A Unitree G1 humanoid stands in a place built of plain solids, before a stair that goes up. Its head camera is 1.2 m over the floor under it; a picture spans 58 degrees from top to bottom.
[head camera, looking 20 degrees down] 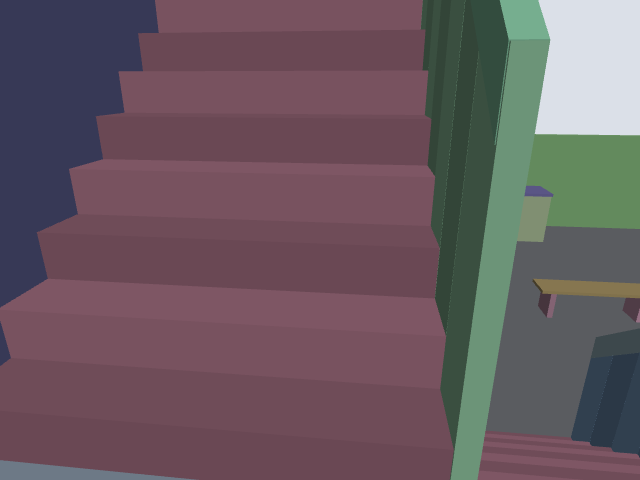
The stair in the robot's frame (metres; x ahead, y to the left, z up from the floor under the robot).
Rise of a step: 0.21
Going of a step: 0.26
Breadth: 1.60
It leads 6 degrees to the right of straight ahead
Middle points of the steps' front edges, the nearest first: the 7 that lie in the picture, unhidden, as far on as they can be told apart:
1.05 0.41 0.21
1.31 0.38 0.42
1.57 0.36 0.63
1.84 0.33 0.84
2.10 0.30 1.05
2.36 0.27 1.26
2.62 0.24 1.47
